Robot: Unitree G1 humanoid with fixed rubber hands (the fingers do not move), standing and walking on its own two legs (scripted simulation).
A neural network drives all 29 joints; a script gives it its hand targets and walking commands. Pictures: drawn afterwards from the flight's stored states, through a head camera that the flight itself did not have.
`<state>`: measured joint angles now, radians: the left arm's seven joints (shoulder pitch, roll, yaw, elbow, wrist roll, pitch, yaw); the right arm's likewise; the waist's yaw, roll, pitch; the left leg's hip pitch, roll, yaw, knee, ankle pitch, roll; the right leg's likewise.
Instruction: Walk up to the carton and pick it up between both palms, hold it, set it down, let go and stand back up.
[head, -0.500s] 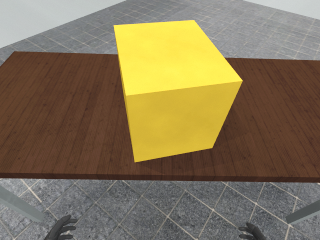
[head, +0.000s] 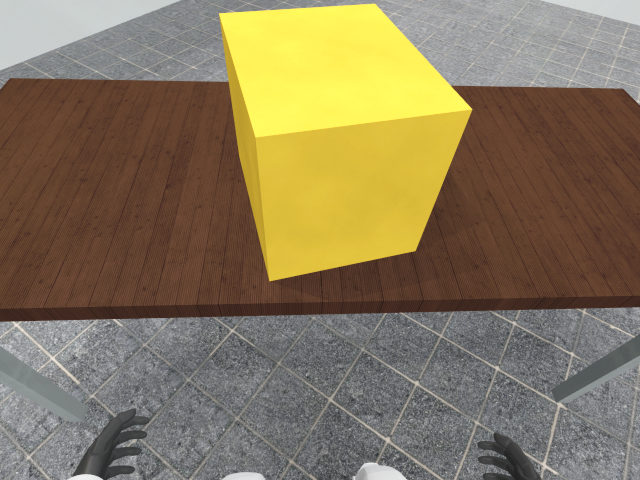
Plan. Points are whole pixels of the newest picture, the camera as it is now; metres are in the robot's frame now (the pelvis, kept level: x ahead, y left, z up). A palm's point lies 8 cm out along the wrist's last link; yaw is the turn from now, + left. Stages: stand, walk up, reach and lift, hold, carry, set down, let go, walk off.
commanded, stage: walk up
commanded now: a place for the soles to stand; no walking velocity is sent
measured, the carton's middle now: (323, 139) +0.59 +0.01 +0.09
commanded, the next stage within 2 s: reach and lift in 1.32 s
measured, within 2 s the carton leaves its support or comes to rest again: neither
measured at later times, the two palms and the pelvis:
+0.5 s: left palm (107, 467) +0.14 +0.25 -0.07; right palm out of the picture +0.12 -0.29 -0.09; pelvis +0.02 -0.01 +0.01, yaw -2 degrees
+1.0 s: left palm (130, 415) +0.20 +0.24 -0.06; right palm out of the picture +0.12 -0.29 -0.09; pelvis +0.03 -0.01 +0.00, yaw -6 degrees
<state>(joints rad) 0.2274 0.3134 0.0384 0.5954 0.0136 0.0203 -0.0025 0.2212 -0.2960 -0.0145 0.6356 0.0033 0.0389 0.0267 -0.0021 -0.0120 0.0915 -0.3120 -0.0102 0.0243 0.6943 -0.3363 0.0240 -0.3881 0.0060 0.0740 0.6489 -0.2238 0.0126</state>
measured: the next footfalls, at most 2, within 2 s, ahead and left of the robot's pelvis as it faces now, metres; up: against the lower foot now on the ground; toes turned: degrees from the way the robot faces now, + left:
none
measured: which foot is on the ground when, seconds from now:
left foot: down 0.00-1.00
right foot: down 0.00-1.00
